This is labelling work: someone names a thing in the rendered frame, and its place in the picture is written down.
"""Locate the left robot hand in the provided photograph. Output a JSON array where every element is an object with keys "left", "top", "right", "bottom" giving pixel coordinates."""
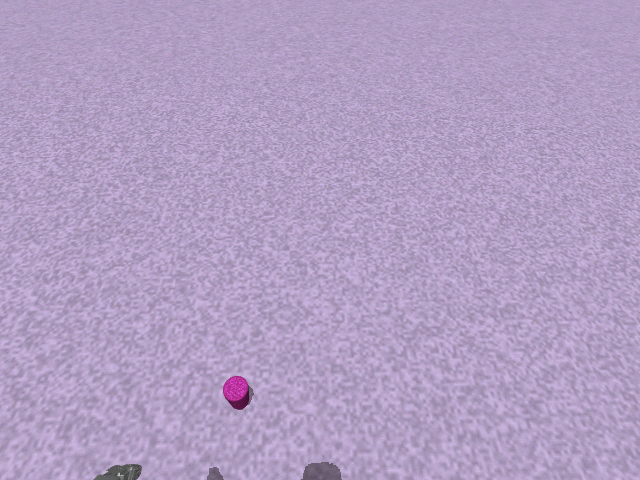
[{"left": 93, "top": 464, "right": 142, "bottom": 480}]

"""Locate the cup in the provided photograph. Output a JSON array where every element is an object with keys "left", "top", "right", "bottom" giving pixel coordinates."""
[{"left": 223, "top": 376, "right": 249, "bottom": 409}]

